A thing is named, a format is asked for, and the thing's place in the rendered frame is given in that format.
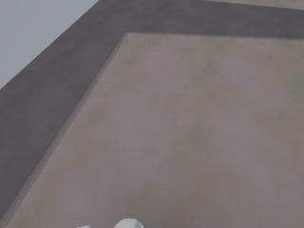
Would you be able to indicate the left robot thigh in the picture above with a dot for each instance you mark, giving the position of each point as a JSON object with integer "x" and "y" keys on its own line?
{"x": 129, "y": 223}

